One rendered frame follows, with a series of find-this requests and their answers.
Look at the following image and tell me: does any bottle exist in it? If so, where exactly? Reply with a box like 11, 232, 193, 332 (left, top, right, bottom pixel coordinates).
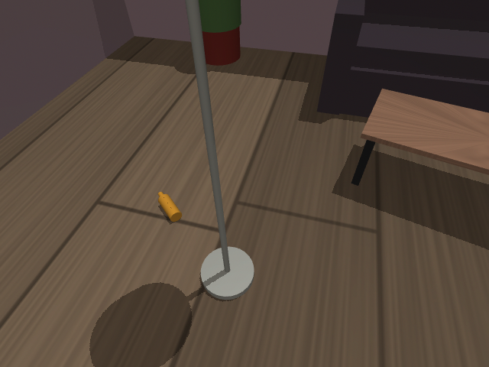
158, 192, 182, 222

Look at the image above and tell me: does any potted plant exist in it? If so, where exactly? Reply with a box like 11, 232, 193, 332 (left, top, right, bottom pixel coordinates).
199, 0, 241, 66

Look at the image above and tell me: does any coffee table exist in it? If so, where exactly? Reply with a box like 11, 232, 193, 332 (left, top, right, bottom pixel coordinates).
351, 89, 489, 186

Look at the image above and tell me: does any floor lamp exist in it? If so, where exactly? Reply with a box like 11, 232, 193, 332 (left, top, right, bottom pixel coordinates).
185, 0, 254, 300

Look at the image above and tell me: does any sofa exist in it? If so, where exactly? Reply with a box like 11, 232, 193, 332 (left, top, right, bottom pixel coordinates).
317, 0, 489, 118

